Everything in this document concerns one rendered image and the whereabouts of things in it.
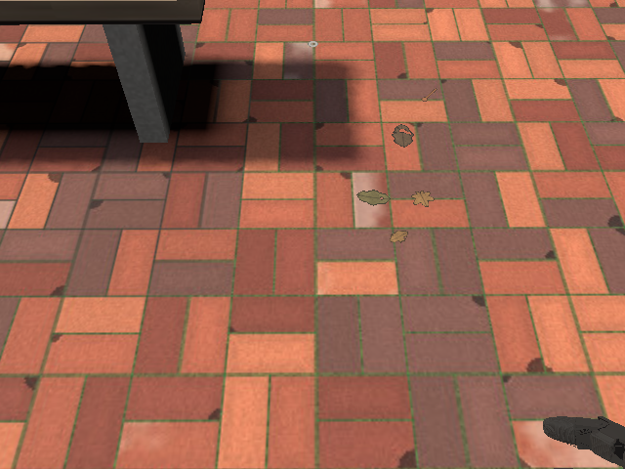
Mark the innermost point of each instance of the robot right hand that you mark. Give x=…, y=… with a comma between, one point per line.
x=602, y=436

